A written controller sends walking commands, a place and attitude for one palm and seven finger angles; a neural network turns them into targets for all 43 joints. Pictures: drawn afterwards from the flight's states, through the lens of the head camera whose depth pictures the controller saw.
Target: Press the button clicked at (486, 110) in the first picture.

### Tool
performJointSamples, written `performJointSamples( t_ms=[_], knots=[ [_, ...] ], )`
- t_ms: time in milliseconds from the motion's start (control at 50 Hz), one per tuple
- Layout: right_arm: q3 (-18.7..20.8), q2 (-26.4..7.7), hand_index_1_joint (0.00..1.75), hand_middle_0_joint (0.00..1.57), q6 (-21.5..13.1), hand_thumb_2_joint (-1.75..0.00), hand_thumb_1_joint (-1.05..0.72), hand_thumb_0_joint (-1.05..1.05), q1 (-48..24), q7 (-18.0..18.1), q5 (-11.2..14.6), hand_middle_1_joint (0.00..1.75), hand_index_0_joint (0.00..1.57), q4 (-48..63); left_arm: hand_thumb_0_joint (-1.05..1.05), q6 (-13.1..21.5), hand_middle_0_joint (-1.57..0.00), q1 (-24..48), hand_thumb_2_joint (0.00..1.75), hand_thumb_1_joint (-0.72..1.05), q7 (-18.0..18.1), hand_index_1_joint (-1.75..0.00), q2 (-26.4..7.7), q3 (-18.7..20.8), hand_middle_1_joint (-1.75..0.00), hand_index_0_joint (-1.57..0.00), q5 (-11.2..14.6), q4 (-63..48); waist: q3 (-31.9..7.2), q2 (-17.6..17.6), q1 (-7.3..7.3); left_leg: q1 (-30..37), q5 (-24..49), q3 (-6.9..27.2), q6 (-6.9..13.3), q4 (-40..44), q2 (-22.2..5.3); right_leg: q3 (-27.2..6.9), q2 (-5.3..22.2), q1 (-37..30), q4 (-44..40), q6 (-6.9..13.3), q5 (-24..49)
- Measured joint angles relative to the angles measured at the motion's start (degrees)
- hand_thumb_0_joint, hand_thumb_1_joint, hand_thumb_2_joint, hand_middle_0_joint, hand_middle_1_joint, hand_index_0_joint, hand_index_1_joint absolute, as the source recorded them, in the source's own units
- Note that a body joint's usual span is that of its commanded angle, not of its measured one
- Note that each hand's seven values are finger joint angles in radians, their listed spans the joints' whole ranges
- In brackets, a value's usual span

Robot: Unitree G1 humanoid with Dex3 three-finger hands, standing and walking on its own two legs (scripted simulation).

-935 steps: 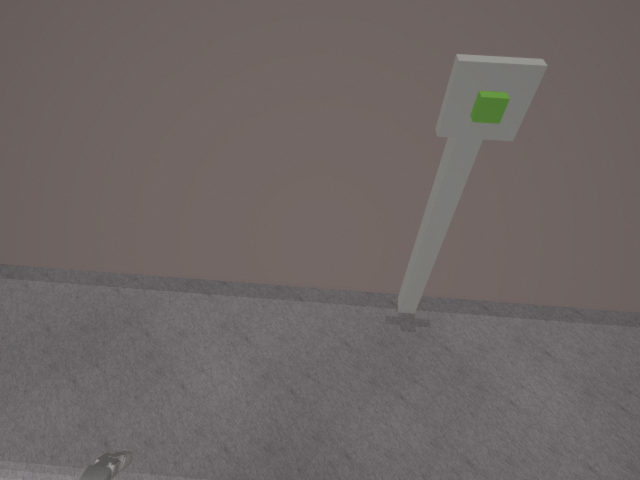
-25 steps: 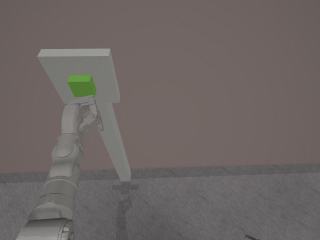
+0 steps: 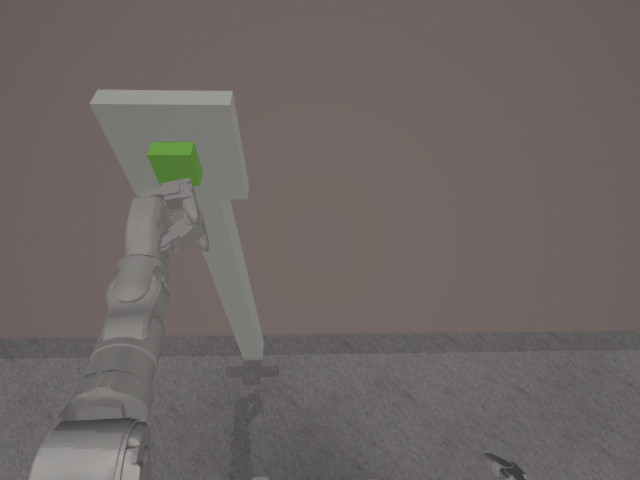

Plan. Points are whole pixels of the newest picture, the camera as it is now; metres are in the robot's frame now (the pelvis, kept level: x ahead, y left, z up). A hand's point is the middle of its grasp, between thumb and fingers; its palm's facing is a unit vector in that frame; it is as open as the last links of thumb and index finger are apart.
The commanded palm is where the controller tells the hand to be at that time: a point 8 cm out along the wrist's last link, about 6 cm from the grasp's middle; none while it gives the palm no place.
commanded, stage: aim a knuckle at the button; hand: left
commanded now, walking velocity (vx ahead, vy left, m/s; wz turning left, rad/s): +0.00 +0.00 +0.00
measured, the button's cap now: (177, 162) +0.49 +0.19 +0.12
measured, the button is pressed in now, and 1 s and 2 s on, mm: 0 0 11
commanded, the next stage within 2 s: press the button with the knuckle in 0.78 s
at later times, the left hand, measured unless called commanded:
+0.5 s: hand (196, 235) +0.40 +0.16 +0.08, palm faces +0.03 -1.00 +0.00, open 3.1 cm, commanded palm +0.37 +0.20 +0.08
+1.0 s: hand (198, 230) +0.41 +0.16 +0.08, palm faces +0.04 -1.00 +0.00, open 3.1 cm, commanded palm +0.39 +0.21 +0.09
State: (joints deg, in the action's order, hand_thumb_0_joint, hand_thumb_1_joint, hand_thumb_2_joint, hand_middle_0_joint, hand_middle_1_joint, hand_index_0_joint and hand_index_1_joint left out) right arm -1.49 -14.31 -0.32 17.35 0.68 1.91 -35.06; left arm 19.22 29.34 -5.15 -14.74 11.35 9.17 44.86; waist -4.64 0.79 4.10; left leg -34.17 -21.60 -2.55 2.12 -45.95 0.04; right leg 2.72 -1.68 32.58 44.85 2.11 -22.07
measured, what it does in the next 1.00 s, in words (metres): stands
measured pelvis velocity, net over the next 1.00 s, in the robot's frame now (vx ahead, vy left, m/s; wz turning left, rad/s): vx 0.00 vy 0.00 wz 0.01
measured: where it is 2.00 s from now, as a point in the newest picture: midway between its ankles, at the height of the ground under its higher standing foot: outside the picture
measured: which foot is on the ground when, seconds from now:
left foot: down 0.00-1.00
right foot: down 0.00-1.00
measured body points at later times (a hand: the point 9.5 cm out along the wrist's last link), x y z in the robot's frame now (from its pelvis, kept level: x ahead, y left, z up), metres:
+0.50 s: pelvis +0.01 +0.00 +0.00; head +0.05 +0.00 +0.45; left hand +0.39 +0.21 +0.08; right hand +0.11 -0.25 -0.11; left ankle +0.01 +0.09 -0.71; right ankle +0.00 -0.10 -0.71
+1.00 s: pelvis +0.00 +0.00 +0.00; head +0.05 +0.00 +0.45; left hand +0.40 +0.21 +0.08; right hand +0.10 -0.26 -0.11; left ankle +0.01 +0.09 -0.71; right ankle +0.00 -0.10 -0.71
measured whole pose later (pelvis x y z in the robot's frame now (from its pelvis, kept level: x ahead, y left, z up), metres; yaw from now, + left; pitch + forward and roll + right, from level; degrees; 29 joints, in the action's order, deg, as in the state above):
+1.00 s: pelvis +0.00 +0.00 +0.00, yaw +1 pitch +9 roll -1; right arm -1.6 -14.5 -0.4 17.8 1.2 2.3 -35.7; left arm 18.3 27.6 -6.3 -14.5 10.6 10.5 42.5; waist -4.3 1.0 3.5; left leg -33.4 -21.5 -1.7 1.8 -45.5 0.1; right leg 3.4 -1.7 31.5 44.3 2.4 -22.1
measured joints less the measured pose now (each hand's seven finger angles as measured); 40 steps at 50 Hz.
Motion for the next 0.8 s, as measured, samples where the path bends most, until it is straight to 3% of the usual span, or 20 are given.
performJointSamples(
  t_ms=[140, 340, 520, 660, 800],
  knots=[
    [0.39, -0.31, 0.3, 0.2, 0.21, -0.9, -0.9, 0.01, 1.56, -0.35, 0.15, 0.3, 0.21, -0.04, 0.02, -0.17, -1.3, -3.93, 0.9, 0.9, -0.74, -1.5, 1.7, -1.29, -1.5, -1.3, 1.41, -3.5, -0.19, 0.59, -0.99, 0.53, -0.19, -0.04, 0.11, 0.26, 0.09, -0.08, 0.06, -0.57, -0.35, -0.14, -0.13],
    [0.41, 0.11, 0.3, 0.2, -0.17, -0.9, -0.9, 0.01, 0.42, 0.05, -0.09, 0.3, 0.21, -0.45, 0.02, 0.69, -1.3, -5.15, 0.9, 0.9, 0.3, -1.5, 1.25, -0.54, -1.5, -1.3, 0.43, -7.02, 0.24, 0.17, -0.62, 0.86, -0.31, -0.1, -0.05, 0.23, -0.07, -0.16, -0.1, -0.82, -0.26, 0.0, -0.23],
    [0.32, -0.27, 0.3, 0.2, 0.04, -0.9, -0.9, 0.01, 0.48, 0.06, 0.5, 0.3, 0.21, 0.38, 0.02, -2.77, -1.3, -5.43, 0.9, 0.9, -1.41, -1.5, 1.26, -1.43, -1.5, -1.3, 1.95, -5.67, -0.38, 0.47, -1.14, 1.62, 0.04, 0.29, -0.07, 1.06, 0.14, 0.2, 0.05, -1.74, -1.13, 0.03, -0.03],
    [0.63, -0.1, 0.3, 0.2, -0.63, -0.9, -0.9, 0.01, -0.46, -0.04, 0.1, 0.3, 0.21, 0.38, 0.02, -0.05, -1.3, -8.43, 0.9, 0.9, 0.47, -1.5, 3.02, -2.74, -1.5, -1.3, 0.8, -10.64, 0.27, 0.2, -1.41, 1.55, -0.11, 0.32, -0.16, 0.48, 0.13, 0.24, 0.06, -1.63, -0.45, 0.1, -0.24],
    [-0.2, 0.13, 0.3, 0.2, -0.18, -0.9, -0.9, 0.01, -1.43, 0.39, 0.33, 0.3, 0.21, -0.21, 0.02, -1.71, -1.3, -3.75, 0.9, 0.9, 0.58, -1.5, 1.2, -2.2, -1.5, -1.3, 0.47, -5.45, 0.67, 0.19, -0.85, 1.2, 0.13, 0.75, -0.28, 0.24, 0.18, 0.68, 0.12, -1.43, -0.21, 0.24, -0.19]
  ],
)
